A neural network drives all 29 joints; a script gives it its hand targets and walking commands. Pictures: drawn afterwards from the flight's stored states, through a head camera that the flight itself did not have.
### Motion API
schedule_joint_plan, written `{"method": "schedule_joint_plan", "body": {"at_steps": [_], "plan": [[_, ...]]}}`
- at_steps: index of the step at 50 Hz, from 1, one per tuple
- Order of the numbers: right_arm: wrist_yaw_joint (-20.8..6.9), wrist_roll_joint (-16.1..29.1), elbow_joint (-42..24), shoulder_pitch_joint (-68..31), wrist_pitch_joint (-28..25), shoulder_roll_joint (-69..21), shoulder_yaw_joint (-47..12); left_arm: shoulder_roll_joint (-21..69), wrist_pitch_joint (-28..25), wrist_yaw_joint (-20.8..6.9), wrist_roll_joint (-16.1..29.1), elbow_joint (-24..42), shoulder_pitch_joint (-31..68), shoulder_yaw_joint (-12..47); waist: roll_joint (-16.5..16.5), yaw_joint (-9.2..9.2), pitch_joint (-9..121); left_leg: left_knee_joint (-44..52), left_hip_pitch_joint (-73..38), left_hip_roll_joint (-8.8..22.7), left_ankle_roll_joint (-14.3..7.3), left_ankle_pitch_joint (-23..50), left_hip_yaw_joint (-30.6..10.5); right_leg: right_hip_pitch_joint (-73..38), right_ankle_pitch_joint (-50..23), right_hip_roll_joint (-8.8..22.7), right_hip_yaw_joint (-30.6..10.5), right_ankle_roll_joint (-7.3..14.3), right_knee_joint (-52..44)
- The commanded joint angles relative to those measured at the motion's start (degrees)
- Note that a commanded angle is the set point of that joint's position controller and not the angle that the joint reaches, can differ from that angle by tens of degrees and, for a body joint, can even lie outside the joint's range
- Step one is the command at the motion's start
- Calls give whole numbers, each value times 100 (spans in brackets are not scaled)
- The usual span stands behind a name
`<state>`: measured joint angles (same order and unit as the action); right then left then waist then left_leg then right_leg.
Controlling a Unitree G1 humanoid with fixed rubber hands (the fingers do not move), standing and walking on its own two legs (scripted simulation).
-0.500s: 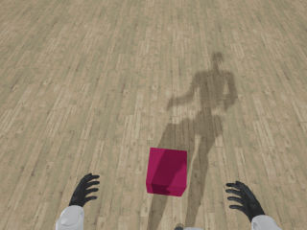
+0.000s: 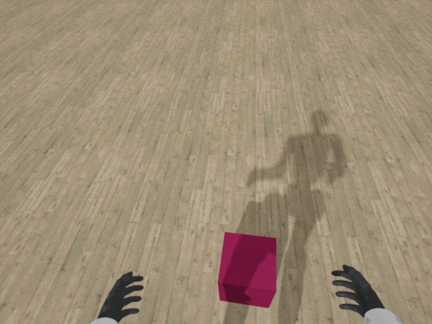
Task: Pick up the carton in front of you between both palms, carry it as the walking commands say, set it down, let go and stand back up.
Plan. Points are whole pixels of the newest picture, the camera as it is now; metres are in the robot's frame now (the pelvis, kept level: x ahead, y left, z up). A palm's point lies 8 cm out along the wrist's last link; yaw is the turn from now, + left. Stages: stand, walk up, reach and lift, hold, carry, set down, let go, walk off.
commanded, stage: let go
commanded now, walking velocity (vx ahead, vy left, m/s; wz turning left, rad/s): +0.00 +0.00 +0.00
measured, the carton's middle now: (247, 270) +0.43 -0.07 -0.65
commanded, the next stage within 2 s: stand in 0.04 s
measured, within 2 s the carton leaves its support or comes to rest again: neither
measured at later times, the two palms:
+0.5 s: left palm out of the picture +0.12 +0.27 -0.08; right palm (396, 321) +0.15 -0.31 -0.11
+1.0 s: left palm out of the picture +0.10 +0.28 -0.08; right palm out of the picture +0.12 -0.32 -0.10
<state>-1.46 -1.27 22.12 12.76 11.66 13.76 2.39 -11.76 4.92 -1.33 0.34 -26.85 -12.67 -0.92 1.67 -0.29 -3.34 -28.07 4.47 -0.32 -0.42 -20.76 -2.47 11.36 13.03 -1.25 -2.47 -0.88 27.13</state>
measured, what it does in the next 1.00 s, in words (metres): stands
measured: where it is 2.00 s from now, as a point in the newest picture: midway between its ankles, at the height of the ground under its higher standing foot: outside the picture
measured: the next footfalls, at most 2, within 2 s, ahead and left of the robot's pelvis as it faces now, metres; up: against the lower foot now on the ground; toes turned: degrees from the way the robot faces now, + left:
none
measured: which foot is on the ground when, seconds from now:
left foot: down 0.00-1.00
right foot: down 0.00-1.00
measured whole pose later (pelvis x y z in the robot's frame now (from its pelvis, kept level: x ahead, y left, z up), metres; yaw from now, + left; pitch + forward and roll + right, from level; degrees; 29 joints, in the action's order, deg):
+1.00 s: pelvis +0.01 -0.03 +0.00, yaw +2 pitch -1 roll +0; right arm 1.5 -1.8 49.4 11.1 -0.2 22.0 0.2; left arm -20.0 0.0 0.6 -1.3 -52.5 -8.0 -2.0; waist 2.4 0.4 -0.9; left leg -23.5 3.8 0.4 1.6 -18.4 -5.1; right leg 11.5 13.4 -1.5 0.2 1.3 26.3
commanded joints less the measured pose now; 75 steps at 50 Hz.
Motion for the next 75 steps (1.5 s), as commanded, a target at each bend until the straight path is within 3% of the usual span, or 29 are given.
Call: {"method": "schedule_joint_plan", "body": {"at_steps": [1,2,3,6,9,16,26,59,75], "plan": [[39,17,-565,-191,-11,576,181,-521,-55,22,-18,470,150,-175,60,10,341,576,1079,-76,175,2212,108,-1053,-1281,-364,287,-24,-25],[42,21,-578,-202,4,571,185,-525,-45,17,-24,467,154,-181,36,16,338,588,1109,-87,161,2097,122,-1077,-1267,-355,283,-30,-30],[225,-97,270,-406,-404,1161,307,-1326,-170,166,-275,-340,76,-467,443,180,293,413,1336,137,223,858,-43,-308,-774,315,87,-40,86],[235,-172,448,-340,-833,1046,247,-1307,-347,204,-356,-477,181,-448,98,100,162,555,1213,226,68,-513,-359,336,618,308,-137,38,-183],[173,-151,715,-333,-1016,1099,226,-1261,-464,150,-311,-676,378,-428,-144,59,300,393,1030,259,9,-89,-388,399,443,353,-231,126,-192],[223,-134,1235,-164,-1153,1288,173,-1467,-532,191,-253,-1133,330,-438,-254,25,688,161,566,329,75,1551,-329,-5,-1250,485,-254,225,17],[312,-90,1731,-97,-1186,1441,80,-1682,-532,260,-215,-1556,341,-402,-194,44,711,190,509,377,113,2050,-362,-421,-1927,577,-315,262,20],[288,-39,2769,-325,-1270,1737,-62,-1871,-563,204,-144,-2598,726,-262,-132,89,321,981,523,512,12,1270,-529,-520,-939,643,-440,269,-625],[269,-21,3091,-398,-1279,1803,-91,-1963,-579,194,-125,-2919,787,-205,-138,93,305,1106,503,545,-22,1197,-549,-536,-884,682,-486,275,-729]]}}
